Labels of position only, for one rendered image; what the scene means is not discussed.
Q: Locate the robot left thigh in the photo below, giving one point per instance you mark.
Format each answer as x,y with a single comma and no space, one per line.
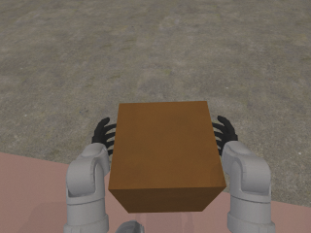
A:
131,227

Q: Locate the robot left forearm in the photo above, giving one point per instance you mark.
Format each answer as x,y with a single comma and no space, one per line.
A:
85,191

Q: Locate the robot right hand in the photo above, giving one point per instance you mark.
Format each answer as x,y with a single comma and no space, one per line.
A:
227,135

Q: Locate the robot right forearm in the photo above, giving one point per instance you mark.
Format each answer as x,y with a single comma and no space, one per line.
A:
249,189

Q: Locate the robot left hand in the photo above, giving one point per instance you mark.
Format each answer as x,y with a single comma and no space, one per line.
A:
100,131

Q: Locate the carton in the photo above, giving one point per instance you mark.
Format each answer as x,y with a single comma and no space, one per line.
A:
165,158

